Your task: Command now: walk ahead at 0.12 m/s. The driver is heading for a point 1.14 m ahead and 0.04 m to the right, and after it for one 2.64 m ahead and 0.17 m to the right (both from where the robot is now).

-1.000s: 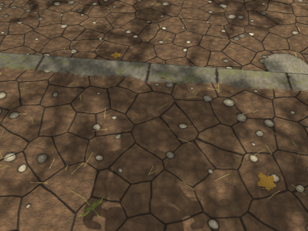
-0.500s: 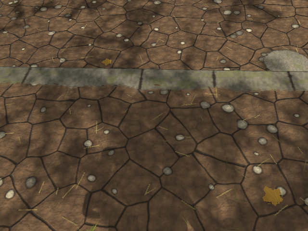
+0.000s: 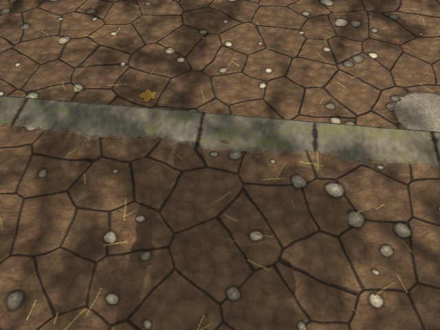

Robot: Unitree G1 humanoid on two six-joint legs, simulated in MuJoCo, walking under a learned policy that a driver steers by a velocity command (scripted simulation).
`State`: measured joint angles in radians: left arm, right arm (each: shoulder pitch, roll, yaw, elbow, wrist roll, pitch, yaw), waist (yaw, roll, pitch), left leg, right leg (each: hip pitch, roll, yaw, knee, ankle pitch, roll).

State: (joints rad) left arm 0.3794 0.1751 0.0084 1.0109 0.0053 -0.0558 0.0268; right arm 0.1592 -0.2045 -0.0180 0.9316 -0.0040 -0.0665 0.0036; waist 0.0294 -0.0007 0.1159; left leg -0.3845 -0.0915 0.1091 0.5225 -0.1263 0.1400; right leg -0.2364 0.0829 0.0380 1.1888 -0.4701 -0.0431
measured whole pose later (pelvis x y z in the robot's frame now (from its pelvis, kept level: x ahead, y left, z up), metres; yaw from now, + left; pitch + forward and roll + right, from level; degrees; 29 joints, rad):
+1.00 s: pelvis +0.31 +0.02 +0.01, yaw +1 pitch +0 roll +0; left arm 0.35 0.19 0.04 1.05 0.02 -0.08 0.00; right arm 0.20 -0.21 -0.06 0.99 -0.02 -0.08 0.01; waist 0.02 -0.03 0.06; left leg -0.28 -0.06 0.13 0.45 -0.18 0.10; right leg -0.37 -0.04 0.00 1.19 -0.30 -0.09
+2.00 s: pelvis +0.85 +0.04 +0.00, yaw +1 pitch +0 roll -1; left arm 0.46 0.18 0.04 1.09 0.01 -0.08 0.01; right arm 0.02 -0.18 -0.04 0.88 -0.04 -0.08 0.01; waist 0.05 -0.01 0.07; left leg -0.44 0.00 0.10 0.55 -0.10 0.10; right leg 0.00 0.01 -0.07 0.60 -0.47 -0.04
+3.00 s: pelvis +0.97 +0.06 +0.02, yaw -19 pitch +1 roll +0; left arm 0.20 0.24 0.06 0.86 0.02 0.04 0.01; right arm 0.21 -0.23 -0.05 0.86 -0.01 0.04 -0.04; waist 0.02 -0.01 0.02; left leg -0.24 -0.01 -0.01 0.54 -0.35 0.02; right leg -0.31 0.11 0.08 0.43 -0.13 -0.07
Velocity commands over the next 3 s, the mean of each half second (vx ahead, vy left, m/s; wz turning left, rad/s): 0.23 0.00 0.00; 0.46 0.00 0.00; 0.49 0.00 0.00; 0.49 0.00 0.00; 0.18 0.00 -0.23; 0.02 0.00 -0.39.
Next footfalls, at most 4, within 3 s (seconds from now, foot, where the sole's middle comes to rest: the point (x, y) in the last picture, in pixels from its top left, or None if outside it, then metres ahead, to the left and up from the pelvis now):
0.38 right None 0.07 -0.11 -0.76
0.86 left None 0.39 0.09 -0.76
1.42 right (258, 242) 0.71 -0.07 -0.76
1.96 left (202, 169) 1.00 0.13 -0.76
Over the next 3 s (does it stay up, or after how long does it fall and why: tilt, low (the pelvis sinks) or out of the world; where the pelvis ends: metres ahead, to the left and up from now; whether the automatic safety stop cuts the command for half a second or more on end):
stays up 0.97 0.06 0.02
